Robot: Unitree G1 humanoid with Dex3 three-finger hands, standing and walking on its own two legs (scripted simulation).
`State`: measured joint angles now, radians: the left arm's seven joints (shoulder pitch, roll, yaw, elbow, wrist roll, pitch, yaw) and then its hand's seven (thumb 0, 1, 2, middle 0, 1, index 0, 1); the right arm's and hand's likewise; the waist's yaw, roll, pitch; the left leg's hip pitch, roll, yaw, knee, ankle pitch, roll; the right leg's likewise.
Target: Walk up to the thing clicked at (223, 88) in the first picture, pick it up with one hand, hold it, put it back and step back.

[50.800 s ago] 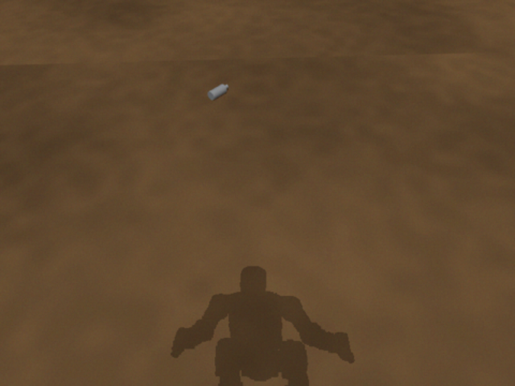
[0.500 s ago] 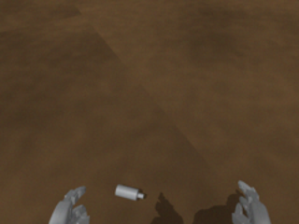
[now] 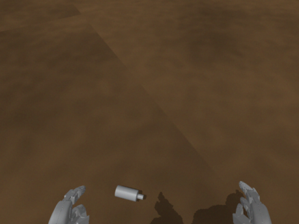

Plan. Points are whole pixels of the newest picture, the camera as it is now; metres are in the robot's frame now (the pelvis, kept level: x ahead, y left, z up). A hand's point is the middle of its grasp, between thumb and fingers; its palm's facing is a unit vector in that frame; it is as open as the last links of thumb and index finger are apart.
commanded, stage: home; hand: left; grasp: from above
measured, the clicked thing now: (129, 193) +0.42 +0.15 -0.68
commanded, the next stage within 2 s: stand in 0.34 s
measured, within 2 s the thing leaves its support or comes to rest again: neither
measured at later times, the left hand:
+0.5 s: hand (85, 219) +0.17 +0.19 -0.06, palm faces +0.01 -0.96 -0.27, open 7.4 cm
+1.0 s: hand out of the picture +0.03 +0.24 -0.11, palm faces +0.04 -0.95 -0.31, open 7.4 cm
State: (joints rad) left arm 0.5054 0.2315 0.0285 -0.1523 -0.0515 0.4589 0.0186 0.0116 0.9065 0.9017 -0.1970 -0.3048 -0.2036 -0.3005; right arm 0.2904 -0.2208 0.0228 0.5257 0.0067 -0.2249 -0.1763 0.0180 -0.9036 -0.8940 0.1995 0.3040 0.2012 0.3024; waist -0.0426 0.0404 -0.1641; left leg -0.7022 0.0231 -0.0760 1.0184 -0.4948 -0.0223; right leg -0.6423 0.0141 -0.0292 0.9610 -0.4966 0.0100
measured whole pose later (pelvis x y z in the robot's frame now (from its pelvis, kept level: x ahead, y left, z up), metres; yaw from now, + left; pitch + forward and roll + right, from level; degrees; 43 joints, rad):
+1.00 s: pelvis -0.01 +0.01 +0.06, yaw +1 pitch -4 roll +0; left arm 0.22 0.27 0.04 1.04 0.03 0.02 0.03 0.01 0.91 0.90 -0.20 -0.30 -0.20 -0.30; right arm 0.19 -0.27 -0.04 1.04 -0.03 0.00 -0.02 0.01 -0.91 -0.89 0.20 0.30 0.20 0.30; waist 0.02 0.00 0.06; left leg -0.19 -0.01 -0.04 0.51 -0.25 0.00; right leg -0.15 -0.03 -0.01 0.49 -0.27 0.03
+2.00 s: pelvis +0.00 -0.01 +0.07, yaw +1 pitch -3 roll +0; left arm 0.09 0.31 0.04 1.15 0.02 -0.01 0.01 0.00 0.91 0.90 -0.20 -0.30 -0.21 -0.30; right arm 0.11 -0.32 -0.01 1.13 -0.02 0.00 -0.01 0.01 -0.91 -0.89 0.20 0.30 0.20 0.30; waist 0.00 0.01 0.07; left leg -0.11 0.01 -0.05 0.35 -0.19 -0.02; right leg -0.07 -0.01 -0.02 0.33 -0.21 0.01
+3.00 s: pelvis +0.00 -0.01 +0.07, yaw +1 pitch -2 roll +0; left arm 0.11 0.33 0.03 1.12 0.00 0.00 0.00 0.01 0.91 0.90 -0.20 -0.30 -0.21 -0.30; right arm 0.11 -0.34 -0.01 1.12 -0.01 0.00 0.00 0.01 -0.91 -0.89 0.20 0.30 0.20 0.30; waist -0.01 0.01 0.07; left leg -0.14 0.02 -0.05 0.36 -0.19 -0.03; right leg -0.10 -0.01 -0.02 0.35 -0.22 0.00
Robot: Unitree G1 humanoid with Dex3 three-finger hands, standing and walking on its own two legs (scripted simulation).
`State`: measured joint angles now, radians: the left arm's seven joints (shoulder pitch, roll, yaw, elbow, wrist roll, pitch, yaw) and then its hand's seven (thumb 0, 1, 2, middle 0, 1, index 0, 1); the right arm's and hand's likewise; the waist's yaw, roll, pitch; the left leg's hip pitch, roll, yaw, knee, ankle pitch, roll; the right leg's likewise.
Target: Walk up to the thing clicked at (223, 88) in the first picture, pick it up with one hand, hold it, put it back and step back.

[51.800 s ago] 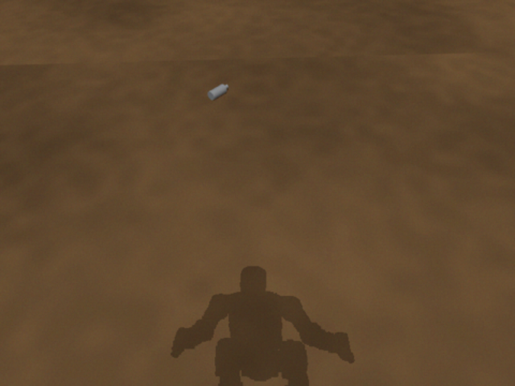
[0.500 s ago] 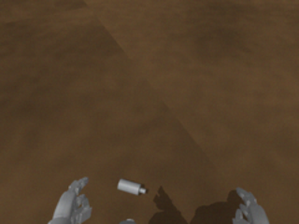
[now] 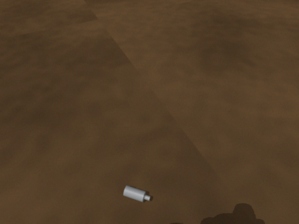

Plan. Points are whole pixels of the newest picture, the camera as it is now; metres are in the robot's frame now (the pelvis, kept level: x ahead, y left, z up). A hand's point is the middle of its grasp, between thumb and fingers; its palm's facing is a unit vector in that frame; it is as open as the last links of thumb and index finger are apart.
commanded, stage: stand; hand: left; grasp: from above
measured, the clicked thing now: (137, 194) +0.43 +0.14 -0.74
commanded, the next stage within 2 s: step back in 1.96 s
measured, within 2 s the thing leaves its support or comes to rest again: neither
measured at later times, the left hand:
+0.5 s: hand out of the picture +0.04 +0.23 -0.16, palm faces +0.03 -0.94 -0.33, open 7.4 cm
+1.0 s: hand out of the picture +0.09 +0.23 -0.15, palm faces +0.02 -0.94 -0.33, open 7.4 cm
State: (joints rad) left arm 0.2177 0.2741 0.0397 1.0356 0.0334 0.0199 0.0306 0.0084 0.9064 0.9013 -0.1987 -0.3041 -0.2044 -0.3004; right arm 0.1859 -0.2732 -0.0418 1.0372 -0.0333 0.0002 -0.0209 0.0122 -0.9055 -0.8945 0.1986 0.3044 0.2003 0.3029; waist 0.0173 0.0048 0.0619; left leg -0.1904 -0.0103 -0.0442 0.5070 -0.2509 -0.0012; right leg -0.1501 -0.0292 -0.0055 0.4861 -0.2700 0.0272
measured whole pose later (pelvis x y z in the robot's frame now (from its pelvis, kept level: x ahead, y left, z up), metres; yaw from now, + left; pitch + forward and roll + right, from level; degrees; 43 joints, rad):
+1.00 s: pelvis +0.01 -0.02 +0.01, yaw +0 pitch -3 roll +0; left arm 0.09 0.31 0.04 1.15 0.02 -0.01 0.01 0.00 0.91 0.90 -0.20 -0.30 -0.21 -0.30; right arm 0.11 -0.32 -0.01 1.13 -0.02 0.00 -0.01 0.01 -0.91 -0.89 0.20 0.30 0.20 0.30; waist 0.00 0.01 0.07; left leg -0.11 0.01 -0.05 0.35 -0.19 -0.02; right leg -0.07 -0.01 -0.02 0.33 -0.21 0.01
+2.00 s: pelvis +0.01 -0.02 +0.01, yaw +0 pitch -2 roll +0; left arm 0.11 0.33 0.03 1.12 0.00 0.00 0.00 0.01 0.91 0.90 -0.20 -0.30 -0.21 -0.30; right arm 0.11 -0.34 -0.01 1.12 -0.01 0.00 0.00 0.01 -0.91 -0.89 0.20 0.30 0.20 0.30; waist -0.01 0.01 0.07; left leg -0.14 0.02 -0.05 0.36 -0.19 -0.03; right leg -0.10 -0.01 -0.02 0.35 -0.22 0.00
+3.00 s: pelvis -0.19 +0.01 -0.01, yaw -1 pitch -2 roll +0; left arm 0.13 0.35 0.07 0.77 0.03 0.03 0.02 0.01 0.90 0.90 -0.20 -0.30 -0.21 -0.30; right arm 0.21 -0.41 -0.05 0.89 -0.01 0.05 -0.02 0.01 -0.91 -0.89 0.20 0.30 0.20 0.30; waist 0.00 0.01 0.17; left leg -0.31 -0.06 -0.08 0.87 -0.51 -0.01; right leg -0.34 -0.02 -0.01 0.61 -0.24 -0.01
